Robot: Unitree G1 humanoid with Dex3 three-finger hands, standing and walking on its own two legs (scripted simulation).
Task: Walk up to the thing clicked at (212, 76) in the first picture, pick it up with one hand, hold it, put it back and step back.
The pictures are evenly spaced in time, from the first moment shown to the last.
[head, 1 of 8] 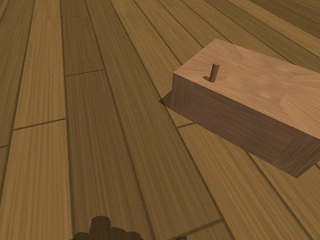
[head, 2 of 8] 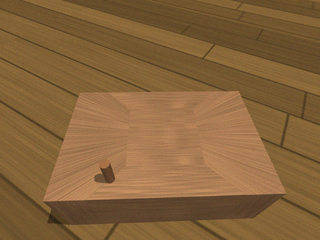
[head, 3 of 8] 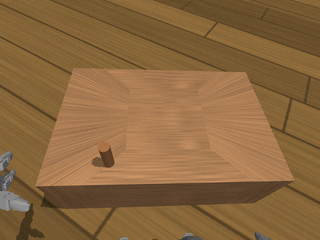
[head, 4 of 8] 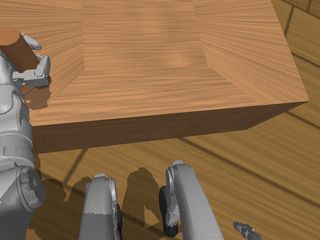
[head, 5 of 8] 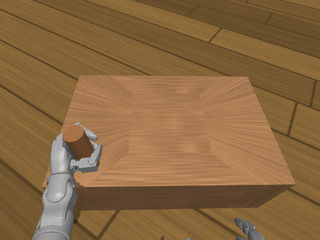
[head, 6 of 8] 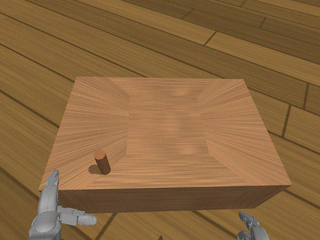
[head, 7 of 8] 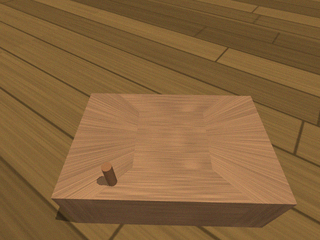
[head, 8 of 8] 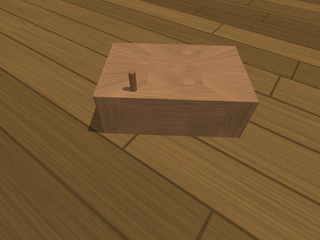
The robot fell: no
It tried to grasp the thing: yes
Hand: left
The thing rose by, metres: 0.33
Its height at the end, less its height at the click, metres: +0.00
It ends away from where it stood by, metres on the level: 0.02
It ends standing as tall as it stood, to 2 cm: yes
